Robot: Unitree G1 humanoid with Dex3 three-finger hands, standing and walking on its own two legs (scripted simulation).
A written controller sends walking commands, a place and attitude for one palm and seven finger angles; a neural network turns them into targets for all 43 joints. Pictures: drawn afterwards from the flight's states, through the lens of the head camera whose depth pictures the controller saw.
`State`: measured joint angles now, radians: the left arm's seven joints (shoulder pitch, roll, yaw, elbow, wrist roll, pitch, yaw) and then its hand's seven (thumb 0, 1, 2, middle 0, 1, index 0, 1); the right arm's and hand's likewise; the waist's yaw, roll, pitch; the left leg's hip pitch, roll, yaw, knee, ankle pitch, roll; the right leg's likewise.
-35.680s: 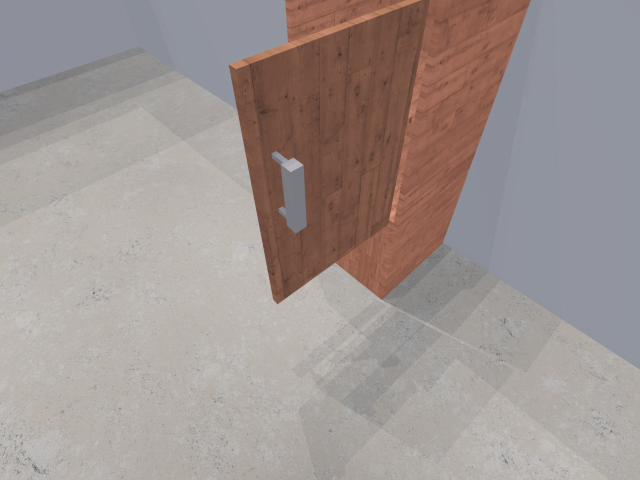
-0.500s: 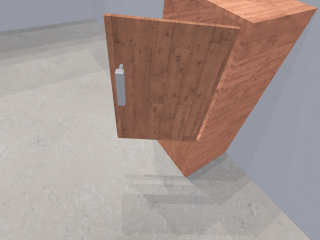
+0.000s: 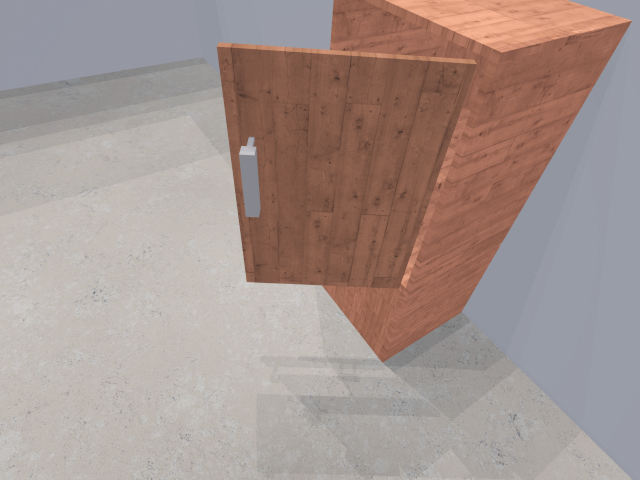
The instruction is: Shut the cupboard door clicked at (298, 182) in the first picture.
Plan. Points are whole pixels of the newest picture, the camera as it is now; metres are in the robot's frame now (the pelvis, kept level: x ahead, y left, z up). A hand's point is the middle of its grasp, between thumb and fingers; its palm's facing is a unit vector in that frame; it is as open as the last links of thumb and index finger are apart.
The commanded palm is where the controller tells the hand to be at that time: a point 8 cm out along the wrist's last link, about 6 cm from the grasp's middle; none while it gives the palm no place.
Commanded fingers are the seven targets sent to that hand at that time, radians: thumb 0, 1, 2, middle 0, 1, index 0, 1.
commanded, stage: look again from close up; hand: left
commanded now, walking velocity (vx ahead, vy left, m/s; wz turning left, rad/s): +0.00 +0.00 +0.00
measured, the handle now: (252, 177) +0.62 +0.18 +0.02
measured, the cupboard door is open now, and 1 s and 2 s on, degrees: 57 57 57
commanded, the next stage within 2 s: shuffle to correct the standing spot in 0.26 s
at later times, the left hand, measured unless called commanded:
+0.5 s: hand out of the picture -0.07 +0.16 -0.18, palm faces +0.09 -0.99 -0.14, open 7.4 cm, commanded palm none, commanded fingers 0.00 0.90 0.90 -0.20 -0.30 -0.20 -0.30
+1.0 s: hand out of the picture +0.07 +0.24 -0.17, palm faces +0.05 -0.99 -0.13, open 7.4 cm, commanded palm none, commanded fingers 0.00 0.90 0.90 -0.20 -0.30 -0.20 -0.30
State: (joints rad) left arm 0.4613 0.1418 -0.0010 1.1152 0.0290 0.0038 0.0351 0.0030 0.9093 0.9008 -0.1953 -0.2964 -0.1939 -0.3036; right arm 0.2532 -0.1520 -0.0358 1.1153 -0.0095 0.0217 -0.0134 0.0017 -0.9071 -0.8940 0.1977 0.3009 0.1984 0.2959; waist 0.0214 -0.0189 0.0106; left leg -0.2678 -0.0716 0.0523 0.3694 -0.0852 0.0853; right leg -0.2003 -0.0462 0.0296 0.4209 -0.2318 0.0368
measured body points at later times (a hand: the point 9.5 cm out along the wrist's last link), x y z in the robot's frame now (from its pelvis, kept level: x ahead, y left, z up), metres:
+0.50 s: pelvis -0.02 +0.00 +0.00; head -0.04 +0.02 +0.45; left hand -0.07 +0.21 -0.17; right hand -0.02 -0.23 -0.15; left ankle +0.08 +0.05 -0.73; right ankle +0.01 -0.15 -0.73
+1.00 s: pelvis +0.00 +0.05 +0.01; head +0.02 +0.10 +0.46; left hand +0.06 +0.29 -0.16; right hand -0.08 -0.14 -0.13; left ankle -0.03 +0.13 -0.74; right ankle +0.04 -0.11 -0.64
